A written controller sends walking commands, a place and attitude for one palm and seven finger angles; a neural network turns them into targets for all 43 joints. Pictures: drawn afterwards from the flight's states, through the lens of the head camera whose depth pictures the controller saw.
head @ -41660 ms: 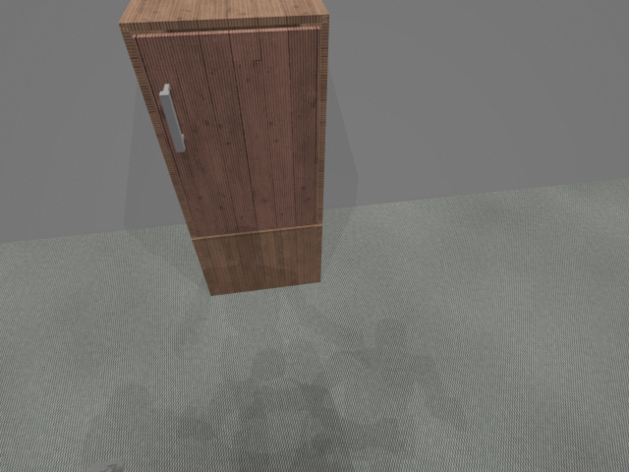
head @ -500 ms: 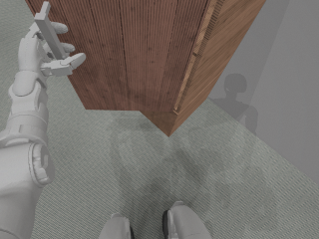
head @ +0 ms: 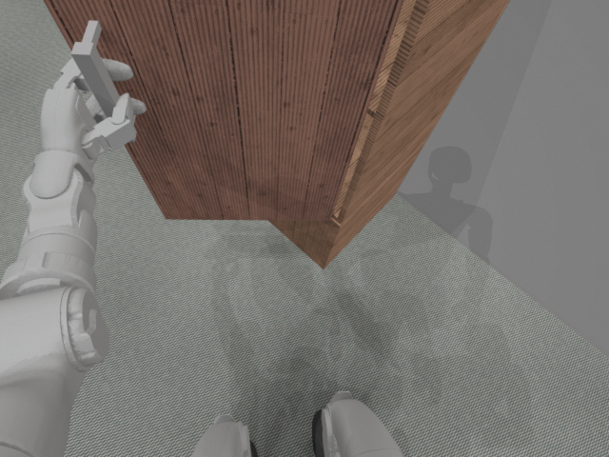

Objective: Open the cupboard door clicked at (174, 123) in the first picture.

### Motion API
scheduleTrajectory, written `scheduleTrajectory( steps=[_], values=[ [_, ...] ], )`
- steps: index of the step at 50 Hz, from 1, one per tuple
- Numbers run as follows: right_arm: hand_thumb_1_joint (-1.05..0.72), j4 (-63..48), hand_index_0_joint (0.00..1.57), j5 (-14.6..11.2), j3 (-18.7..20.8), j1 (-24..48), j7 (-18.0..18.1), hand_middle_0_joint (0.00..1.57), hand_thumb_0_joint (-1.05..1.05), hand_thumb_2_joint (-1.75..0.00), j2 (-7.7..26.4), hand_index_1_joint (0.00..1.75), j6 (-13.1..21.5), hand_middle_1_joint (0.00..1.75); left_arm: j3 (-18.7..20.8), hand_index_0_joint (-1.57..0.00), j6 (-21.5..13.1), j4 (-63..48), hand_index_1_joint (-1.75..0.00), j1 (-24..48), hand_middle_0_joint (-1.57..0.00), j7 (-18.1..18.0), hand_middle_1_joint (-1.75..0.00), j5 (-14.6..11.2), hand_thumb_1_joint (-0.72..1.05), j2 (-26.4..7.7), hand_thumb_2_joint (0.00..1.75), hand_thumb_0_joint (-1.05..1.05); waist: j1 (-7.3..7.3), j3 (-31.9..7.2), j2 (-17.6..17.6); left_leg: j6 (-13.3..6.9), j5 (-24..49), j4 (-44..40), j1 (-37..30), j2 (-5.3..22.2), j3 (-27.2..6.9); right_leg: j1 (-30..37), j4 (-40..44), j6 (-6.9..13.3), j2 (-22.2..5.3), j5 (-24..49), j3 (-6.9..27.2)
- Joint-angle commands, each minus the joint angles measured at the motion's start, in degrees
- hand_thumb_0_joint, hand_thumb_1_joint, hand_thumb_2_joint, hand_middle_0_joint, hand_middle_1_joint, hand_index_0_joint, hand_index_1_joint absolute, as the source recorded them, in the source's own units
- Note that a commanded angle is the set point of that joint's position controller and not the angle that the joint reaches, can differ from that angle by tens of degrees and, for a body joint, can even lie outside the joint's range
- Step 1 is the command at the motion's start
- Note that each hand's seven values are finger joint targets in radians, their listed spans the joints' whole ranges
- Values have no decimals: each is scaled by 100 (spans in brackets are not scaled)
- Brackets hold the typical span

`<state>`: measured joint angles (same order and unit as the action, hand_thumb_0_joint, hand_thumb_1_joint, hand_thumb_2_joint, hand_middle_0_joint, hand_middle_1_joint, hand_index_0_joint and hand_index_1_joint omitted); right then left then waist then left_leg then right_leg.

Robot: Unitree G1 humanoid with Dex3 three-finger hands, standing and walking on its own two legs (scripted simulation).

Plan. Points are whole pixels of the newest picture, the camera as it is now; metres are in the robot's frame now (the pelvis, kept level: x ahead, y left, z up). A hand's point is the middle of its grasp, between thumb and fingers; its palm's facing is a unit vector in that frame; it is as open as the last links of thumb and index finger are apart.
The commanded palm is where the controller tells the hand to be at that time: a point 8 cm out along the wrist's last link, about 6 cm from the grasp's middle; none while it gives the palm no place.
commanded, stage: pull the door open along its arc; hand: left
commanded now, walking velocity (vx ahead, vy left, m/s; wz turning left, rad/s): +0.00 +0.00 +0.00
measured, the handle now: (111, 87) +0.58 +0.19 +0.08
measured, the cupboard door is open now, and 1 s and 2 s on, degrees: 44 88 89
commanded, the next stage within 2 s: open thumb and fingers to let go in 0.96 s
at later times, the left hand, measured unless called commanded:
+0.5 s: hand (150, 217) +0.39 +0.14 +0.08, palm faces +0.10 -0.99 +0.03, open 5.9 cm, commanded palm +0.33 +0.20 +0.07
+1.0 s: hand (232, 293) +0.30 +0.05 +0.08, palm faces +0.38 -0.93 +0.00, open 6.0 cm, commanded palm +0.24 +0.09 +0.07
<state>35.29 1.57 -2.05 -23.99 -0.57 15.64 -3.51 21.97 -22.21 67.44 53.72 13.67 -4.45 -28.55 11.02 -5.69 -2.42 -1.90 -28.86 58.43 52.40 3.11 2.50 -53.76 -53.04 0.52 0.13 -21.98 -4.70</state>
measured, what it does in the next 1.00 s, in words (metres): stands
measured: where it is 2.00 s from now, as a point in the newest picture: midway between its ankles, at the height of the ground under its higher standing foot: outside the picture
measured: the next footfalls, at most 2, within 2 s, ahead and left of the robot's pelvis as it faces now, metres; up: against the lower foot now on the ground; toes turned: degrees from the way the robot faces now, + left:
none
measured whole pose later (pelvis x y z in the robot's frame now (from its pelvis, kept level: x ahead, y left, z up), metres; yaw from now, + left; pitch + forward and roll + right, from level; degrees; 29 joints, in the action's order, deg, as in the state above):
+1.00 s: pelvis +0.00 -0.04 +0.02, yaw +3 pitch +10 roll +1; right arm 32.9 3.6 0.4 -13.7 -1.5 11.1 0.5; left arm -9.0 -16.9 10.1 -5.4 -27.4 2.4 5.1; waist 0.3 -6.6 -2.2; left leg 1.6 -25.8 48.8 32.9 2.0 1.2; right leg -36.4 -49.6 3.6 -0.6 -23.4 -5.8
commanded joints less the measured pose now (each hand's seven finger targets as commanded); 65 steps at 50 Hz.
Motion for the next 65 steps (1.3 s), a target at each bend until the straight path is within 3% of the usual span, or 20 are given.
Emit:
scheduleTrajectory(
  steps=[1, 2, 7, 10, 12, 14, 16, 19, 21, 28, 31, 32, 36, 37, 42, 49, 52, 53, 56, 65],
  values=[
    [-90, -371, 20, -34, 376, -990, 31, 20, 0, -90, 1035, 30, -4, 30, 175, -40, -504, -1550, -135, 1821, -40, 147, -135, -175, 90, -1302, 90, 0, -194, -3049, -608, 121, 3378, -625, -2068, -161, -476, 1763, 330, 78, 261, 2429, 199],
    [-90, -441, 20, -44, 385, -976, 33, 20, 0, -90, 1025, 30, 1, 30, 220, -40, -524, -1684, -135, 1644, -40, 164, -135, -234, 90, -1290, 90, 0, -245, -3135, -725, 116, 3550, -647, -2165, -173, -457, 1855, 324, 99, 269, 2539, 198],
    [-90, -680, 20, -139, 444, -791, -5, 20, 0, -90, 974, 30, -18, 30, 210, -40, -456, -2464, -135, 382, -40, 170, -135, -426, 90, -1096, 90, 0, -521, -3198, -460, 73, 3751, -828, -2088, -185, -340, 2451, 402, 105, 245, 2952, 250],
    [-90, -803, 20, -192, 453, -596, -37, 20, 0, -90, 914, 30, -10, 30, 129, -40, -346, -2780, -135, -541, -40, 167, -135, -568, 90, -816, 90, 0, -647, -2772, -58, 30, 3392, -1029, -1678, -213, -200, 2846, 523, 78, 197, 3050, 291],
    [-90, -947, 20, -223, 465, -463, -40, 20, 0, -90, 873, 30, 27, 30, 91, -40, -336, -3282, -135, -1179, -40, 175, -135, -666, 90, -691, 90, 0, -815, -2823, -258, 17, 3531, -1108, -1711, -234, -137, 3094, 521, 120, 156, 3211, 335],
    [-90, -978, 20, -252, 473, -329, -55, 20, 0, -90, 824, 30, 66, 30, 42, -40, -297, -3627, -135, -1743, -40, 163, -135, -757, 90, -529, 90, 0, -865, -2637, -72, 25, 3467, -1203, -1669, -220, -105, 3186, 554, 99, 132, 3244, 337],
    [-90, -1076, 20, -274, 483, -125, -66, 20, 0, -90, 755, 30, 113, 30, 130, -40, -248, -3934, -135, -2346, -40, -65, -135, -970, 90, -195, 90, 0, -989, -2389, 106, 63, 3236, -1302, -1640, -244, -42, 3228, 646, 79, 150, 3133, 277],
    [-90, -1094, 20, -253, 488, 139, -84, 20, 0, -90, 611, 30, 211, 30, 320, -40, -255, -4425, -135, -2728, -40, -907, -135, -1033, 90, 189, 90, 0, -1177, -2093, 293, 158, 2835, -1386, -1513, -300, -35, 3195, 695, 65, 146, 2828, 206],
    [-90, -1081, 20, -203, 499, 281, -109, 20, 0, -90, 543, 30, 282, 30, 88, -40, -271, -4796, -135, -2955, -40, -1443, -135, -823, 90, 575, 90, 0, -1186, -2018, 148, 191, 2766, -1393, -1663, -310, -10, 3062, 696, 61, 121, 2653, 195],
    [-90, -1086, 20, 12, 488, 715, -157, 20, 0, -90, 323, 30, 386, 30, -988, -40, -340, -5866, -135, -3670, -40, -2939, -135, 27, 90, 1698, 90, 0, -1220, -2003, 389, 211, 2650, -1341, -1878, -294, -45, 3178, 663, 93, 12, 2610, 214],
    [-90, -1065, 20, 71, 452, 920, -119, 20, 0, -90, 274, 30, 404, 30, -1450, -40, -335, -6114, -135, -3689, -40, -3280, -135, 326, 90, 2026, 90, 0, -1170, -1761, 287, 203, 2276, -1376, -1921, -315, -72, 3044, 730, 101, -25, 2235, 238],
    [-90, -1052, 20, 95, 451, 947, -88, 20, 0, -90, 273, 30, 408, 30, -1546, -40, -320, -6095, -135, -3729, -40, -3354, -135, 390, 90, 2077, 90, 0, -1114, -1698, 502, 173, 2103, -1370, -1879, -318, -81, 3048, 814, 80, -39, 2114, 258],
    [-90, -1033, 20, 154, 409, 1233, -43, 20, 0, -90, 162, 30, 474, 30, -1915, -40, -236, -6306, -135, -3826, -40, -3834, -135, 463, 90, 2575, 90, 0, -1150, -1623, 494, 166, 1827, -1382, -1879, -363, -83, 3094, 948, 72, -88, 1808, 336],
    [-90, -1016, 20, 162, 399, 1233, -41, 20, 0, -90, 153, 30, 488, 30, -2093, -40, -195, -6265, -135, -3984, -40, -3899, -135, 529, 90, 2717, 90, 0, -1116, -1540, 679, 160, 1780, -1393, -1868, -360, -110, 3110, 1009, 70, -84, 1761, 337],
    [-90, -1017, 20, 195, 405, 1338, -35, 20, 0, -90, 110, 30, 554, 30, -2672, -40, -67, -6514, -135, -4421, -40, -4048, -135, 769, 90, 3063, 90, 0, -1088, -1574, 653, 143, 1748, -1382, -1949, -373, -101, 3211, 1090, 70, -144, 1808, 427],
    [-90, -1200, 20, 173, 406, 1478, -94, 20, 0, -90, 10, 30, 727, 30, -3546, -40, 57, -7405, -135, -5756, -40, -4144, -135, 851, 90, 3721, 90, 0, -1084, -1419, 809, 168, 1790, -1365, -2009, -372, -144, 3383, 1159, 27, -226, 2197, 489],
    [-90, -1128, 20, 226, 390, 1492, -43, 20, 0, -90, 2, 30, 777, 30, -3550, -40, 86, -7485, -135, -5300, -40, -4354, -135, 1146, 90, 3540, 90, 0, -982, -1194, 814, 153, 1574, -1245, -1896, -386, -203, 3096, 1192, 35, -255, 1766, 585],
    [-90, -1047, 20, 250, 379, 1545, -7, 20, 0, -90, 16, 30, 776, 30, -3484, -40, 72, -7381, -135, -4719, -40, -4443, -135, 1245, 90, 3414, 90, 0, -892, -1081, 793, 142, 1388, -1175, -1813, -394, -214, 2855, 1207, 27, -290, 1394, 631],
    [-90, -987, 20, 243, 372, 1664, 62, 20, 0, -90, -53, 30, 833, 30, -3240, -38, 44, -7091, -133, -4819, -38, -4504, -133, 1095, 69, 3372, 81, 0, -1022, -1209, 831, 159, 1215, -1102, -1709, -452, -198, 2985, 1358, -14, -363, 1113, 841],
    [-90, -937, 20, 212, 352, 1667, 126, 20, 0, -90, -19, 30, 792, 30, -3177, -34, 66, -6926, -126, -4483, -34, -4150, -126, 804, 6, 3379, 54, 0, -1025, -1388, 914, 154, 1298, -1186, -1741, -454, -222, 3222, 1332, -57, -399, 1444, 843]
  ],
)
